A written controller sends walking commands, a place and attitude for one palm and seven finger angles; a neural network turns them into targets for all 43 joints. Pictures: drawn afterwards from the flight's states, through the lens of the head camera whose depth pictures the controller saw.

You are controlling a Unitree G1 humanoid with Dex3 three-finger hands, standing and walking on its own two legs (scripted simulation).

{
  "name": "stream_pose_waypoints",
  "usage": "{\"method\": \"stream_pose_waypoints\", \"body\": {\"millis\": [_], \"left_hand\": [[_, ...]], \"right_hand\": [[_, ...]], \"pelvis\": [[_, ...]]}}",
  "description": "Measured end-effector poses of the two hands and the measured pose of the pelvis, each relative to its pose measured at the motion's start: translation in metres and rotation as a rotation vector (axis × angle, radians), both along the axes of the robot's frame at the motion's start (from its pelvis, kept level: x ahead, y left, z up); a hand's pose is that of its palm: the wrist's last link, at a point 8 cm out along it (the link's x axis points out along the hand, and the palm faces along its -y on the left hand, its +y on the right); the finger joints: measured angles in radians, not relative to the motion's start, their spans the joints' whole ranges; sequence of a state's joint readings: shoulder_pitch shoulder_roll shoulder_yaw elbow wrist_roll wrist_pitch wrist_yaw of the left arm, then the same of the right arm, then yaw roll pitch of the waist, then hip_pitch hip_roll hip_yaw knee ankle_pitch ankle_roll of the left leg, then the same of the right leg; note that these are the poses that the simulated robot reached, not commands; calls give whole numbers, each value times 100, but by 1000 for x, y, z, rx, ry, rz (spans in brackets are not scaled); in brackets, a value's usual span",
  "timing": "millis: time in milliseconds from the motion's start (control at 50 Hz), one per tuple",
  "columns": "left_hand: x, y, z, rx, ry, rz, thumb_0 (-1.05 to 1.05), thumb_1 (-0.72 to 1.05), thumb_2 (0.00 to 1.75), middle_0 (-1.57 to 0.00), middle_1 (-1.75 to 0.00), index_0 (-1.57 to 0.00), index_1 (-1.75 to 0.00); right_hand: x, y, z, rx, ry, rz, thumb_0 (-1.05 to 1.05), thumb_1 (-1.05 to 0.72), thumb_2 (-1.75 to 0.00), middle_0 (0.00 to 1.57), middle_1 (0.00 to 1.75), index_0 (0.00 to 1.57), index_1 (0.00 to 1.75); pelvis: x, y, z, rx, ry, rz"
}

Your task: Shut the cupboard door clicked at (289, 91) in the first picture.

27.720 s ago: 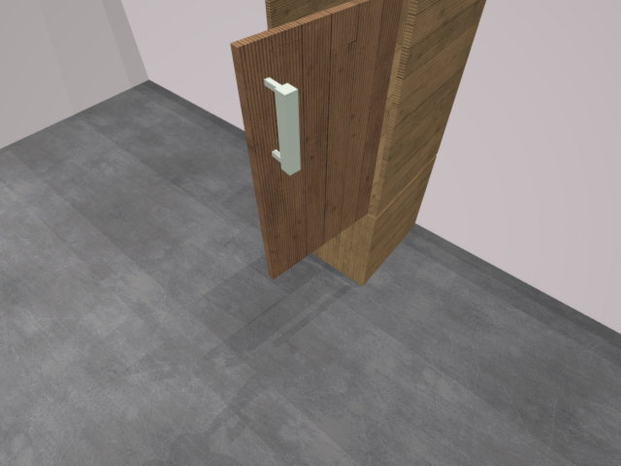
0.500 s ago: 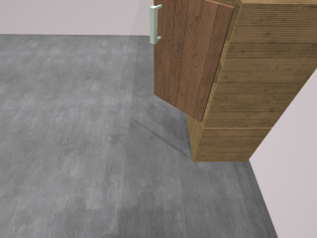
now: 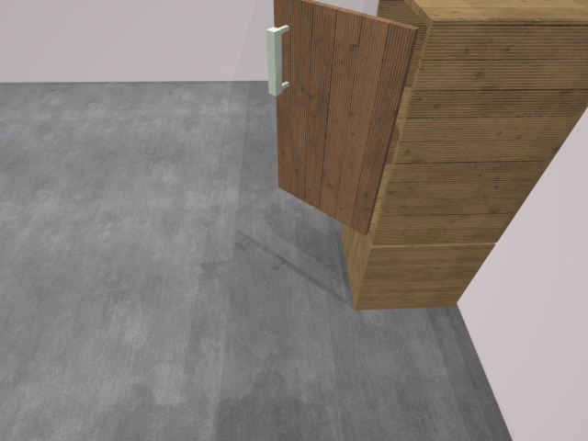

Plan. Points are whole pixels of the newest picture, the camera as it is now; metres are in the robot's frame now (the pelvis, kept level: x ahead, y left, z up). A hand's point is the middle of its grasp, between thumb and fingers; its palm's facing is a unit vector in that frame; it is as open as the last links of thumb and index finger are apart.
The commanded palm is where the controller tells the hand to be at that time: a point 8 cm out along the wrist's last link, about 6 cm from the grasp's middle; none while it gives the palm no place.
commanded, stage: look to check the result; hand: left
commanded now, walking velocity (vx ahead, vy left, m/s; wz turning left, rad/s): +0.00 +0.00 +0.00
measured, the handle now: (280, 60) +0.93 +0.08 +0.11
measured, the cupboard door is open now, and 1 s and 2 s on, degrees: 48 48 48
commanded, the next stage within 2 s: walk to a spot facing it in 0.60 s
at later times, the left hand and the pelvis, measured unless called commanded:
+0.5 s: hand out of the picture -0.01 +0.16 -0.17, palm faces +0.02 -0.98 -0.20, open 7.4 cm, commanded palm none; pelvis +0.01 -0.01 +0.00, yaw +0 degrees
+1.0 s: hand out of the picture +0.02 +0.19 -0.19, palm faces +0.14 -0.97 -0.21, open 7.4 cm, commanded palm none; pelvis +0.02 +0.00 -0.02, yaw +7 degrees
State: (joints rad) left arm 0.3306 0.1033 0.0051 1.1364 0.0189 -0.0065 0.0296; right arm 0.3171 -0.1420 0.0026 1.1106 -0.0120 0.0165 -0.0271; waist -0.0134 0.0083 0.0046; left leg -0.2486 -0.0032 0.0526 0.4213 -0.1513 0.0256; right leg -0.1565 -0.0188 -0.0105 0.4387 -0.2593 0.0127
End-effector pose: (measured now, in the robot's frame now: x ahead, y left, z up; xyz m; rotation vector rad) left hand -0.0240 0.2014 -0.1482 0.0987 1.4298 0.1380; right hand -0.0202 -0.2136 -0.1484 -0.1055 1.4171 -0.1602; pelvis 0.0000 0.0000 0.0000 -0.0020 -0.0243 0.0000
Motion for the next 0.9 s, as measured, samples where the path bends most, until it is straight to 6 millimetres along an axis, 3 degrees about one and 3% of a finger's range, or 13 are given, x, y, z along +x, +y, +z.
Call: {"method": "stream_pose_waypoints", "body": {"millis": [240,660,900], "left_hand": [[3,11,4,40,23,-3,0,91,89,-20,-30,-20,-30],[25,9,5,40,-5,-10,0,91,89,-20,-30,-20,-30],[32,15,0,54,-30,36,0,90,89,-20,-30,-20,-30]], "right_hand": [[-1,-4,0,5,31,-3,1,-91,-90,20,30,20,30],[36,-18,4,-22,-25,25,1,-91,-90,20,30,20,30],[46,-21,0,-25,-5,57,1,-91,-90,20,30,20,30]], "pelvis": [[6,-5,1,-1,0,-2],[17,-8,2,0,-3,-2],[18,-9,-4,-5,5,49]]}}
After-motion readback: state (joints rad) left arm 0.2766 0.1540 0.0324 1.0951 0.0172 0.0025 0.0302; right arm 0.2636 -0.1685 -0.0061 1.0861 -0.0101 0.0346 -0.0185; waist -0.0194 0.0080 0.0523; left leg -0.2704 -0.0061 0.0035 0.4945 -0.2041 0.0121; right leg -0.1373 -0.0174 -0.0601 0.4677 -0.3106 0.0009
